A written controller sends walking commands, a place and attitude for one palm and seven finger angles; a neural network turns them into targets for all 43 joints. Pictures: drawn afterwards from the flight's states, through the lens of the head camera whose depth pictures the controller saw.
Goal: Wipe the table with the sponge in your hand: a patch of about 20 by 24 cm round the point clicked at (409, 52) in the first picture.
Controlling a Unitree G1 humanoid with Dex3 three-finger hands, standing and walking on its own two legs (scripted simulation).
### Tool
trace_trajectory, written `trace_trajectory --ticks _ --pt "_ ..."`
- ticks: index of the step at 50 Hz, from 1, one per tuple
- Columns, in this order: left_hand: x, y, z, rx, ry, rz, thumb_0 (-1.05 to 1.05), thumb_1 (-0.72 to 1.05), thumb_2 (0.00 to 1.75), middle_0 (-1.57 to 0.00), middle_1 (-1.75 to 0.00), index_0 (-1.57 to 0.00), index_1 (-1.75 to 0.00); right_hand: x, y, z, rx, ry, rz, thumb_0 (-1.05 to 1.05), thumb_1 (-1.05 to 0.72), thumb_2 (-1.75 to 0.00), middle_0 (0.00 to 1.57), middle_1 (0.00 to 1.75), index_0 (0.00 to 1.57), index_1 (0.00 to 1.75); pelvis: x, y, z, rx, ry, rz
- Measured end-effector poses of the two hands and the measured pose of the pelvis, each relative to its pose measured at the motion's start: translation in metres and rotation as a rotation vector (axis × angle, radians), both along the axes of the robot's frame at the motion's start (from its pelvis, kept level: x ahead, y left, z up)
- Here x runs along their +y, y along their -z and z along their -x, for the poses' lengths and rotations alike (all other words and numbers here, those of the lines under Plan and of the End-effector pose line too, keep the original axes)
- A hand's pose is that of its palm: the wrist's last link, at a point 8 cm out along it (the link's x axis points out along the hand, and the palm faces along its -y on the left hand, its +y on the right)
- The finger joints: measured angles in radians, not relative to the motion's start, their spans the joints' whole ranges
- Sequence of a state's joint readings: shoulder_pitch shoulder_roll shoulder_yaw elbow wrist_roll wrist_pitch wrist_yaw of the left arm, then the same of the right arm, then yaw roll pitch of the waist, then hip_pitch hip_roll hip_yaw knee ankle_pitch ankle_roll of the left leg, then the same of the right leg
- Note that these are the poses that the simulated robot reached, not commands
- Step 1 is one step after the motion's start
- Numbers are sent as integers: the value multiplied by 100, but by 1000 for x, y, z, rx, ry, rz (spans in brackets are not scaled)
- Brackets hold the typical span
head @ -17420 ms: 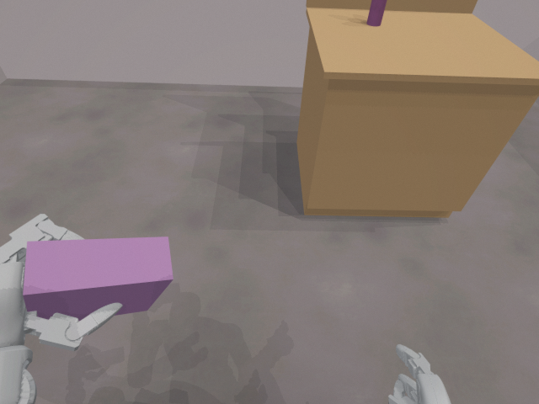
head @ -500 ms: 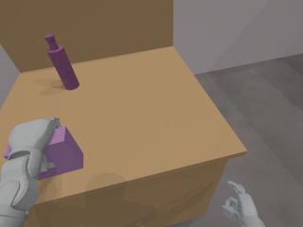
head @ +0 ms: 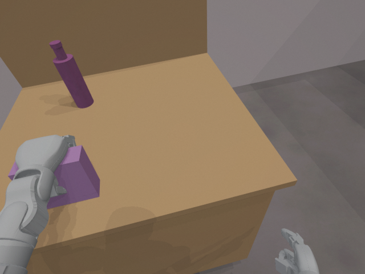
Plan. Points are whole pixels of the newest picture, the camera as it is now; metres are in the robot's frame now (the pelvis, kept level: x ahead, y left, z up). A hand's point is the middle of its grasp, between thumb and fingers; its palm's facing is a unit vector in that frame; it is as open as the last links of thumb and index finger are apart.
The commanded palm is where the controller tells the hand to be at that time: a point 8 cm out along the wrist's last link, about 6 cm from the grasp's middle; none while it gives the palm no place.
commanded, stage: wipe forward along the first lane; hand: left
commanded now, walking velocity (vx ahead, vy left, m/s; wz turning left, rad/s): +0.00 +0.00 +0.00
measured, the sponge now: (64, 184) +0.26 +0.33 +0.05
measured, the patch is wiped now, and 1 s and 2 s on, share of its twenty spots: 0.15 0.50 0.70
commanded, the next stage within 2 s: slide across to the middle lane in 1.22 s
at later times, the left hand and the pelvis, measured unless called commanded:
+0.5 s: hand (60, 152) +0.32 +0.35 +0.10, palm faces -0.15 +0.02 -0.99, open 9.7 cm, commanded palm +0.32 +0.34 +0.14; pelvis -0.01 -0.01 -0.01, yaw +0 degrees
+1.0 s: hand (64, 136) +0.37 +0.37 +0.10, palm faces -0.16 +0.02 -0.99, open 9.7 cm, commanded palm +0.37 +0.36 +0.14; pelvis -0.01 +0.00 -0.01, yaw -2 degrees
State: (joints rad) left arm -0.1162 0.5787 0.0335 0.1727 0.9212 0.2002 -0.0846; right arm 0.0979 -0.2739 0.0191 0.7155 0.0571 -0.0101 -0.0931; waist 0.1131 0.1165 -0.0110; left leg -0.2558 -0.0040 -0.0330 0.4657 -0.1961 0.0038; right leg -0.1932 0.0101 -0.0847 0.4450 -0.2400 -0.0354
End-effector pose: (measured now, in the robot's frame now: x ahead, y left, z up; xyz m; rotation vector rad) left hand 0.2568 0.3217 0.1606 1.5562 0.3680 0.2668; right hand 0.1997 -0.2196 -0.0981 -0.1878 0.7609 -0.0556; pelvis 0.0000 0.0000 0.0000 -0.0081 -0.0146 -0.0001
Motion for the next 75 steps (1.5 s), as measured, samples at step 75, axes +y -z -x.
trace_trajectory --ticks 75 --pt "52 0 -139 84 48 -58 2 -56 115 -83 -133 -83 -137 -26 26 119 366 231 79 1 -91 -90 20 30 20 30 26 6 -10 171 35 19"
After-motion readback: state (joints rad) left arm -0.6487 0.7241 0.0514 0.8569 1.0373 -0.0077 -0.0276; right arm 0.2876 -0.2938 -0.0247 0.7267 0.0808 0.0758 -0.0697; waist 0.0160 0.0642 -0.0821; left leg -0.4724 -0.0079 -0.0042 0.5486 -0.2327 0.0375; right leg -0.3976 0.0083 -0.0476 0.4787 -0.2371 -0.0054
